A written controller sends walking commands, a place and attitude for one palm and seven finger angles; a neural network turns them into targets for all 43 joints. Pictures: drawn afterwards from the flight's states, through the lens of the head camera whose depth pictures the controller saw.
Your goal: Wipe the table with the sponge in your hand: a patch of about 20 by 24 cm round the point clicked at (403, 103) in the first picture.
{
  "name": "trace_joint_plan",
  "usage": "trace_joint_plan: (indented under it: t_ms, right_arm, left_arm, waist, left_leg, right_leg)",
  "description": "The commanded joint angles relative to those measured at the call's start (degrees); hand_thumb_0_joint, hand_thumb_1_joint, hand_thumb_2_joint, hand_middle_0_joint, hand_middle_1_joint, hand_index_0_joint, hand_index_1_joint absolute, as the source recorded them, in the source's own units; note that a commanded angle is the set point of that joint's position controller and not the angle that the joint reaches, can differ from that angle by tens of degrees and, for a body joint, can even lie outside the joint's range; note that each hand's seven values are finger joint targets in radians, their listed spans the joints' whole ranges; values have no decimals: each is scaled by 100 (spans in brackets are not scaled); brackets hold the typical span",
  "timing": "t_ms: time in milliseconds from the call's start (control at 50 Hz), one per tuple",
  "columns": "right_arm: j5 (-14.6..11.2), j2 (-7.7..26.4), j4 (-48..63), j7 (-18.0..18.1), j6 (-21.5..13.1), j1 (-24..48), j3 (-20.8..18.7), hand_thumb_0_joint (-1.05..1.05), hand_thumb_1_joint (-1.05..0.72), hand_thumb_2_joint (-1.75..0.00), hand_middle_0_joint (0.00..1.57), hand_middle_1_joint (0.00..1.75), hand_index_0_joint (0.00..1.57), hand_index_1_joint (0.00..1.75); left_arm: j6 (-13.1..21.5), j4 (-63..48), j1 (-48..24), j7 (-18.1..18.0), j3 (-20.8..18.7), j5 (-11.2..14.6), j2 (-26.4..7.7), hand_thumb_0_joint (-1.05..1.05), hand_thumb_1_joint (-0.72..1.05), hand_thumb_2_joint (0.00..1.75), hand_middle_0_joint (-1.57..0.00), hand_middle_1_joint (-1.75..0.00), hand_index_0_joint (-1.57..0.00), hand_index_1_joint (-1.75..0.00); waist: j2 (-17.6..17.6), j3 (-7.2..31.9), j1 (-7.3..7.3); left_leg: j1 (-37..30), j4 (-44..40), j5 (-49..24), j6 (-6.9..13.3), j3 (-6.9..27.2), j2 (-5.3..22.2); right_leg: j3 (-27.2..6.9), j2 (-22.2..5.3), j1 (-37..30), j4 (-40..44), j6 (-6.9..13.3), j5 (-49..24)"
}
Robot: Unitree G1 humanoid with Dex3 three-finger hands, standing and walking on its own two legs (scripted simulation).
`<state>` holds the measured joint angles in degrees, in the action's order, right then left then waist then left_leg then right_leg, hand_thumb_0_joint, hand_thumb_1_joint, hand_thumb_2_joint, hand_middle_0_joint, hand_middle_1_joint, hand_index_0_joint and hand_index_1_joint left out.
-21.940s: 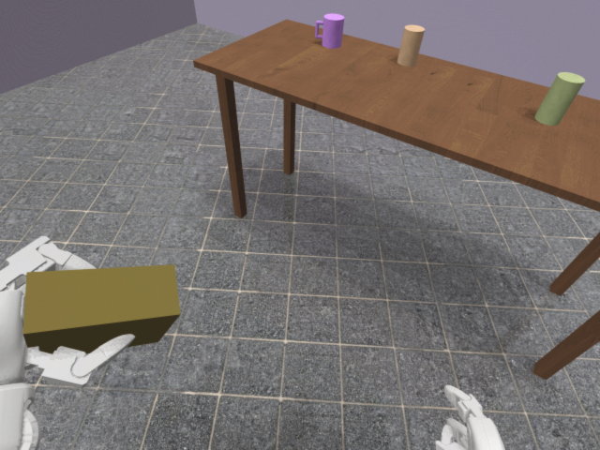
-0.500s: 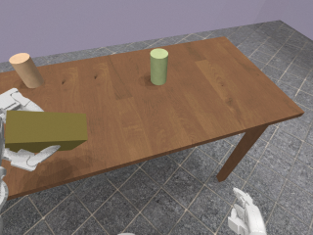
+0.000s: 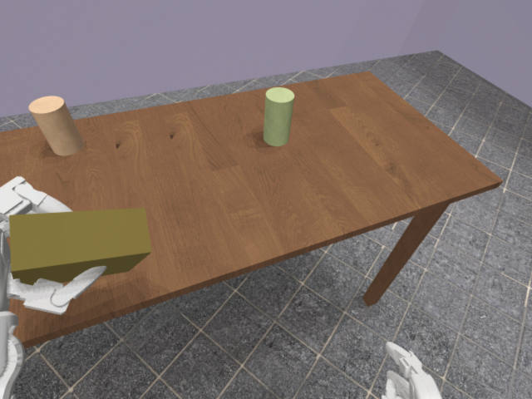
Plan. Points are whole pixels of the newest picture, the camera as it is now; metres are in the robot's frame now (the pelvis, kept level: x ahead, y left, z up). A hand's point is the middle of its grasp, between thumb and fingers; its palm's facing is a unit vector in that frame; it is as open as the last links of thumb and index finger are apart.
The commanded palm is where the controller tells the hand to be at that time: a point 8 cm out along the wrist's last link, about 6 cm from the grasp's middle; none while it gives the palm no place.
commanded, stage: come to a stop and stand still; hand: left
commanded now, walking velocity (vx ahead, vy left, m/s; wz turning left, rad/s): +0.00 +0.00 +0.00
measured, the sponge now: (100, 246) +0.24 +0.23 +0.15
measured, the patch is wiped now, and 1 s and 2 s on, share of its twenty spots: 0.00 0.00 0.00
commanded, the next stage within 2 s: look again from close up in 1.30 s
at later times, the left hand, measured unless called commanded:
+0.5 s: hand (50, 238) +0.24 +0.28 +0.16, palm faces +0.45 -0.83 -0.34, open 9.3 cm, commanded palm +0.18 +0.30 +0.18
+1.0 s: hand (104, 219) +0.27 +0.23 +0.16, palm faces +0.40 -0.84 -0.36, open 9.3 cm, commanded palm +0.21 +0.26 +0.18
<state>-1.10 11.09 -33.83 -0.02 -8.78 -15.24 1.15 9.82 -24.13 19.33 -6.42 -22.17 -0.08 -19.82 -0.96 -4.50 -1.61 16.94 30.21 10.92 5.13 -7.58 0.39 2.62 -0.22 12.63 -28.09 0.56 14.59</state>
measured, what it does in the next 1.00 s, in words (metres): shifts its weight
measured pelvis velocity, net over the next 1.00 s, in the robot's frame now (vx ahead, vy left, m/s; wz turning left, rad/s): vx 0.06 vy -0.02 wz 0.03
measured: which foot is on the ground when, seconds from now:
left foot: down 0.00-1.00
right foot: down 0.00-1.00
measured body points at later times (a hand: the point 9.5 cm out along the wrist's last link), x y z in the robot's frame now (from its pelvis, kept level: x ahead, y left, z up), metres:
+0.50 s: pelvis +0.03 +0.02 +0.01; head +0.03 +0.04 +0.45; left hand +0.21 +0.32 +0.18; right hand +0.21 -0.19 -0.06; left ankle +0.08 +0.05 -0.73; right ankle +0.05 -0.14 -0.73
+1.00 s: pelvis +0.06 -0.02 +0.01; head +0.07 -0.01 +0.46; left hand +0.25 +0.27 +0.18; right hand +0.25 -0.24 -0.06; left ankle +0.08 +0.05 -0.73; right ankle +0.05 -0.14 -0.73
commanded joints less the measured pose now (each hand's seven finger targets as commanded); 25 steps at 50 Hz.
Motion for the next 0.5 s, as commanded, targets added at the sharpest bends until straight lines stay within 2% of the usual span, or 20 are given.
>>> trace_joint_plan:
  t_ms: [0,20,40,60,100,140,160,180,220,240,260,280,320,340,360,420,440,460,480]
  right_arm:
    - [-25,780,948,44,-356,678,-312,0,-90,-90,20,30,20,30]
    - [-31,766,947,40,-330,675,-325,0,-90,-90,20,30,20,30]
    - [-21,769,934,35,-317,729,-314,0,-90,-90,20,30,20,30]
    - [-7,717,963,48,-286,735,-290,0,-90,-90,20,30,20,30]
    - [-5,753,967,51,-257,748,-314,0,-90,-90,20,30,20,30]
    - [-13,729,972,31,-271,785,-307,0,-90,-90,20,30,20,30]
    - [0,727,984,34,-271,753,-301,0,-90,-90,20,30,20,30]
    - [-10,729,1001,24,-290,755,-315,0,-90,-90,20,30,20,30]
    - [-5,727,991,23,-278,756,-319,0,-90,-90,20,30,20,30]
    - [-8,740,977,3,-288,806,-316,0,-90,-90,20,30,20,30]
    - [-4,727,987,9,-276,804,-299,0,-90,-90,20,30,20,30]
    - [-5,745,986,19,-277,791,-317,0,-90,-90,20,30,20,30]
    - [6,728,971,37,-261,799,-306,0,-90,-90,20,30,20,30]
    - [-6,728,946,23,-269,832,-300,0,-90,-90,20,30,20,30]
    - [4,724,962,47,-259,830,-287,0,-90,-90,20,30,20,30]
    - [25,716,968,95,-263,851,-279,0,-90,-90,20,30,20,30]
    - [19,722,935,87,-267,901,-269,0,-90,-90,20,30,20,30]
    - [42,686,962,99,-254,898,-239,0,-90,-90,20,30,20,30]
    - [39,706,968,111,-262,873,-266,0,-90,-90,20,30,20,30]
  left_arm:
    - [337,-987,-516,-50,-265,-31,-892,0,10,130,-120,-160,-120,-160]
    - [335,-995,-555,-45,-281,-29,-901,0,10,130,-120,-160,-120,-160]
    - [333,-1077,-525,-55,-517,-32,-1144,0,10,130,-120,-160,-120,-160]
    - [338,-1050,-580,-42,-353,-13,-954,0,10,130,-120,-160,-120,-160]
    - [322,-1129,-750,-29,-323,-16,-950,0,10,130,-120,-160,-120,-160]
    - [319,-1252,-797,-24,-429,-25,-1086,0,10,130,-120,-160,-120,-160]
    - [324,-1242,-808,-14,-270,-7,-907,0,10,130,-120,-160,-120,-160]
    - [326,-1356,-834,-22,-277,-18,-942,0,10,130,-120,-160,-120,-160]
    - [307,-1270,-711,-30,-264,-19,-915,0,10,130,-120,-160,-120,-160]
    - [292,-1279,-690,-17,-328,-25,-975,0,10,130,-120,-160,-120,-160]
    - [294,-1242,-737,-11,-161,-11,-805,0,10,130,-120,-160,-120,-160]
    - [306,-1314,-757,-34,-195,-22,-862,0,10,130,-120,-160,-120,-160]
    - [310,-1239,-654,-61,-210,-10,-877,0,10,130,-120,-160,-120,-160]
    - [302,-1239,-608,-52,-290,-17,-941,0,10,130,-120,-160,-120,-160]
    - [311,-1244,-649,-52,-123,8,-771,0,10,130,-120,-160,-120,-160]
    - [347,-1369,-618,-99,-203,25,-903,0,10,130,-120,-160,-120,-160]
    - [344,-1402,-577,-103,-317,15,-1015,0,10,130,-120,-160,-120,-160]
    - [355,-1362,-534,-98,-180,46,-868,0,10,130,-120,-160,-120,-160]
    - [368,-1451,-566,-103,-185,47,-896,0,10,130,-120,-160,-120,-160]
  waist:
    - [-400,594,22]
    - [-378,601,37]
    - [-421,713,19]
    - [-402,668,32]
    - [-568,541,45]
    - [-707,622,35]
    - [-740,598,39]
    - [-725,669,31]
    - [-435,741,14]
    - [-503,718,18]
    - [-578,625,25]
    - [-639,680,20]
    - [-423,746,8]
    - [-410,768,14]
    - [-470,698,37]
    - [-475,797,14]
    - [-570,838,19]
    - [-550,800,9]
    - [-614,827,18]
  left_leg:
    - [143,-1720,2613,-329,1215,877]
    - [71,-1698,2599,-362,1155,854]
    - [-57,-1790,2623,-413,1162,863]
    - [-10,-1767,2641,-395,1190,865]
    - [93,-1812,2752,-419,1102,852]
    - [-44,-1890,2660,-474,1082,870]
    - [-51,-1899,2652,-478,1147,885]
    - [-199,-1875,2519,-485,1150,905]
    - [-269,-1707,2334,-460,1084,870]
    - [-272,-1802,2373,-543,1066,840]
    - [-237,-1849,2472,-564,1153,863]
    - [-353,-1840,2325,-551,1172,878]
    - [-464,-1664,2035,-500,1153,863]
    - [-561,-1723,1944,-567,1142,858]
    - [-536,-1751,1941,-585,1220,871]
    - [-705,-1701,1449,-576,1284,894]
    - [-808,-1774,1248,-670,1301,909]
    - [-797,-1763,1196,-665,1357,940]
    - [-873,-1764,1039,-689,1347,935]
  right_leg:
    - [17,114,-207,213,87,483]
    - [17,109,-177,267,100,499]
    - [62,161,-172,253,83,513]
    - [43,149,-205,301,86,440]
    - [42,172,-202,240,112,448]
    - [107,213,-234,222,112,400]
    - [102,221,-253,238,110,345]
    - [87,205,-266,307,110,295]
    - [3,148,-346,487,126,172]
    - [47,187,-317,452,122,220]
    - [15,179,-275,466,131,264]
    - [-24,154,-270,503,140,221]
    - [-148,57,-274,667,154,90]
    - [-102,83,-227,647,145,92]
    - [-162,57,-189,624,153,98]
    - [-286,-43,-176,624,165,-67]
    - [-230,-15,-135,505,151,-77]
    - [-248,-38,-127,561,145,-75]
    - [-263,-57,-126,531,158,-113]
